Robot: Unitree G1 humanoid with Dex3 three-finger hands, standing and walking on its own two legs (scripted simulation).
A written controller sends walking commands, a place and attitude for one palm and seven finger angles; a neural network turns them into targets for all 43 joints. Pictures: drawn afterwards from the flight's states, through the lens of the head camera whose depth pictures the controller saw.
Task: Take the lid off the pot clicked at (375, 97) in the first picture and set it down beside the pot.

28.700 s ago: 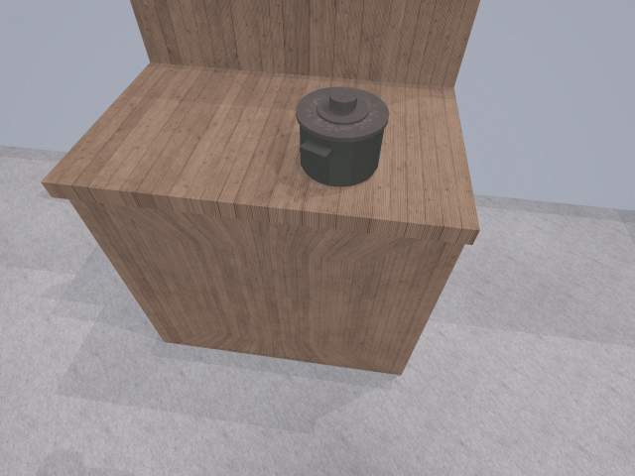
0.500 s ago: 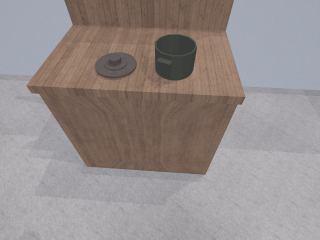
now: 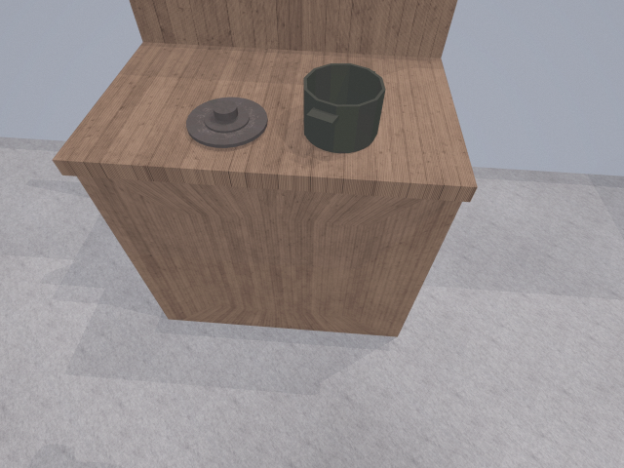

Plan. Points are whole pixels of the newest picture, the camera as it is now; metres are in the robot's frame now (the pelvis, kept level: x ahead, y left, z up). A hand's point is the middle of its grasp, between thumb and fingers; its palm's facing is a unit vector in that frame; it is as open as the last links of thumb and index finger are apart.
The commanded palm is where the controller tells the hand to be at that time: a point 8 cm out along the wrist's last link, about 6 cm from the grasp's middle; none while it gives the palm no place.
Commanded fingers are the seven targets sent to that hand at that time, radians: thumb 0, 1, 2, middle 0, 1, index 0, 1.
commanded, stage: let the arm hang, fingers relaxed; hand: left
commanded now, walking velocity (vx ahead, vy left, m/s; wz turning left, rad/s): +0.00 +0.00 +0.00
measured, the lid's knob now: (225, 110) +0.75 +0.21 +0.02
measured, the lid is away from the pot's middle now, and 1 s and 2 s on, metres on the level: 0.24 0.24 0.24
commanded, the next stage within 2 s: look to check the result in 0.60 s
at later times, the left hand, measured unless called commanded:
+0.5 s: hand out of the picture +0.02 +0.18 -0.17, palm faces +0.03 -0.97 -0.22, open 7.3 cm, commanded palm none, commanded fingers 0.00 0.90 0.90 -0.20 -0.30 -0.20 -0.30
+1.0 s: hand out of the picture -0.01 +0.18 -0.17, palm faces +0.03 -0.98 -0.20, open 7.3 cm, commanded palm none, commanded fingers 0.00 0.90 0.90 -0.20 -0.30 -0.20 -0.30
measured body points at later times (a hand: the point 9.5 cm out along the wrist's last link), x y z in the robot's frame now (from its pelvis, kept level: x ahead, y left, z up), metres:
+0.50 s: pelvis -0.01 +0.00 +0.00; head +0.02 +0.00 +0.45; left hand +0.02 +0.23 -0.15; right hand -0.03 -0.21 -0.16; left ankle -0.06 +0.12 -0.74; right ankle -0.04 -0.12 -0.74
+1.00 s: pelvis -0.02 +0.01 +0.00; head +0.01 +0.01 +0.45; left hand -0.01 +0.23 -0.16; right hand -0.03 -0.21 -0.16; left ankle -0.06 +0.12 -0.74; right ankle -0.04 -0.12 -0.74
